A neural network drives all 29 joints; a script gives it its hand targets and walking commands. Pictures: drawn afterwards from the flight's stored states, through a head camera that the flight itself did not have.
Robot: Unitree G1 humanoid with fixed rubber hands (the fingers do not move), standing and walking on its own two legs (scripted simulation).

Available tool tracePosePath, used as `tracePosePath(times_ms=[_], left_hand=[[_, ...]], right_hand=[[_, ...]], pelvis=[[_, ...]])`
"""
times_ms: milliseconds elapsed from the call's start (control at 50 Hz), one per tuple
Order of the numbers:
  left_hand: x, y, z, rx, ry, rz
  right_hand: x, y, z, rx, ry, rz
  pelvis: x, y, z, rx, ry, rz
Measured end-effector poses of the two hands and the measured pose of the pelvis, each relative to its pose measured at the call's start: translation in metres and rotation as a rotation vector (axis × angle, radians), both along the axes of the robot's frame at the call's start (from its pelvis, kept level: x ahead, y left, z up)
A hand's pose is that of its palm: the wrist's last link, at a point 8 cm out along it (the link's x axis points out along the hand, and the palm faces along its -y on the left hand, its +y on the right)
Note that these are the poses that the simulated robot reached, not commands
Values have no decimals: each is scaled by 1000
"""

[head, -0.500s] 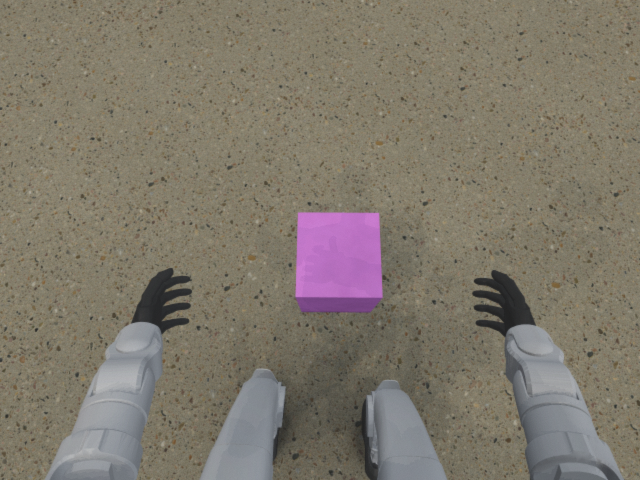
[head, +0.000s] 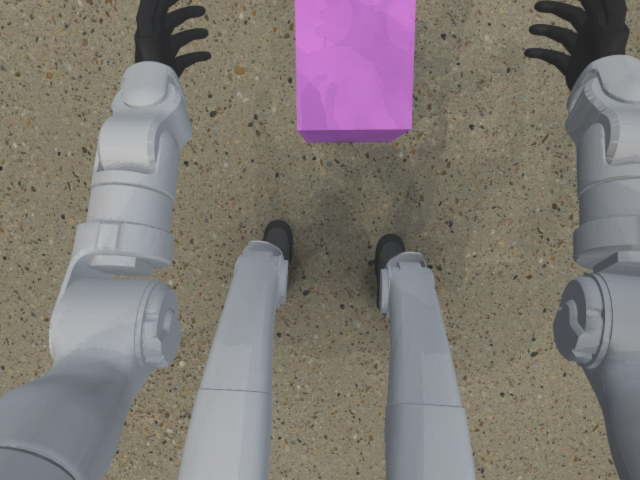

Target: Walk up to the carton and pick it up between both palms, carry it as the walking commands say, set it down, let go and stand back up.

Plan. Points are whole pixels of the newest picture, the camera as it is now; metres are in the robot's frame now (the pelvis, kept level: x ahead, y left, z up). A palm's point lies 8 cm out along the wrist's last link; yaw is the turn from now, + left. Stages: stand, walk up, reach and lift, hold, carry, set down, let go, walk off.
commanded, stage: reach and lift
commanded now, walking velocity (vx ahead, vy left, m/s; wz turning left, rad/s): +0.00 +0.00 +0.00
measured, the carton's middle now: (351, 83) +0.57 +0.00 -0.55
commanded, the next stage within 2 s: none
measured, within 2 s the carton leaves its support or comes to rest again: neither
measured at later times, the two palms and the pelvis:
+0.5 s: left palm out of the picture +0.57 +0.18 -0.17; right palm out of the picture +0.59 -0.19 -0.18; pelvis +0.03 -0.01 -0.01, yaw +0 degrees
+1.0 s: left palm (228, 49) +0.55 +0.19 -0.33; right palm (479, 50) +0.57 -0.18 -0.34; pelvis +0.00 +0.00 -0.17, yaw +0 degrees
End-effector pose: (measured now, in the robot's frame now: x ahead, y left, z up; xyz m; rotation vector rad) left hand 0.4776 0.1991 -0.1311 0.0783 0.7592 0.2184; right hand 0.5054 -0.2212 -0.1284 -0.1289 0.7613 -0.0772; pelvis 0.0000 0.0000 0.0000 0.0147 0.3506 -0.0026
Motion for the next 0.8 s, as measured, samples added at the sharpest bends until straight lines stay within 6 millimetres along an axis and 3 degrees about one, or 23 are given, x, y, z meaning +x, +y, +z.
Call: tracePosePath(times_ms=[140, 300, 440, 600, 680, 800], left_hand=[[35, -12, -26, -28, -15, 22], [77, -17, -18, -34, -100, 20], [91, -21, -23, -37, -130, 7], [75, -20, -82, -39, -78, 25], [70, -16, -115, -33, -74, 24], [68, -12, -150, -23, -90, 13]], right_hand=[[34, 17, -27, 55, -21, -19], [73, 25, -20, 54, -105, -19], [88, 27, -30, 61, -119, -18], [75, 28, -83, 58, -84, -29], [72, 29, -112, 55, -96, -37], [69, 32, -150, 42, -93, -25]], pelvis=[[4, -3, -13, -3, 91, 2], [15, -7, -13, 0, 141, 4], [25, -9, -10, 1, 170, 4], [29, -7, -32, 4, 215, -4], [25, -5, -55, 5, 243, -3], [15, -2, -97, 6, 251, -3]])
